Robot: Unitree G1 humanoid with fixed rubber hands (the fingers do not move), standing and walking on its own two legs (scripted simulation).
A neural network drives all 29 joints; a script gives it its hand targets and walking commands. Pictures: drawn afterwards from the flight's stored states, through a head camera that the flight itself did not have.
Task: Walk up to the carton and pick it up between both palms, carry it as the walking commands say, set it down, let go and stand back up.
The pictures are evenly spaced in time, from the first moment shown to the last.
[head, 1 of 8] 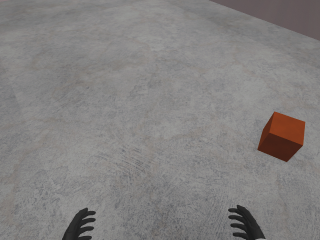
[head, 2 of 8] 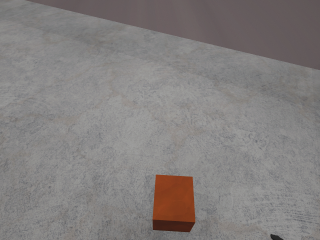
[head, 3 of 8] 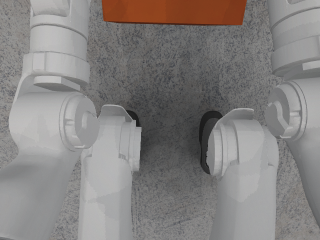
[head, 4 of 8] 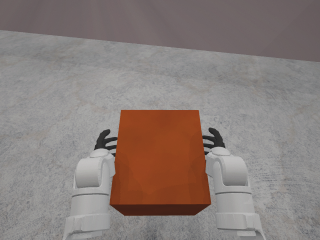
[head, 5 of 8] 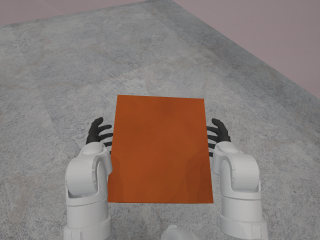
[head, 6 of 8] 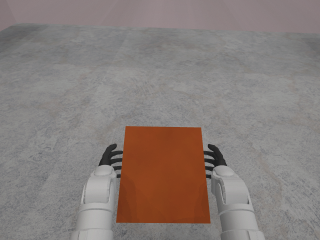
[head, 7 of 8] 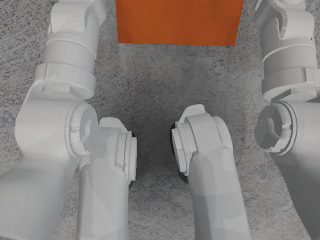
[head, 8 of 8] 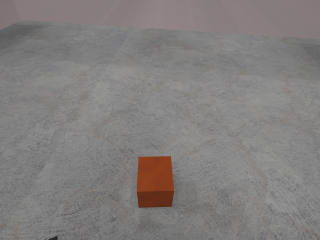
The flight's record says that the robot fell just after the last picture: no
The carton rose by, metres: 0.68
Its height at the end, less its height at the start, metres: +0.00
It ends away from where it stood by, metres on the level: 1.85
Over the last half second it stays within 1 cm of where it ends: yes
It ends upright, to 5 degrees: yes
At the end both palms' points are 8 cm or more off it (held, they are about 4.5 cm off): yes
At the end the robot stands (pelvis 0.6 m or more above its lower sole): yes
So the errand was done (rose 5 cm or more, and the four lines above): yes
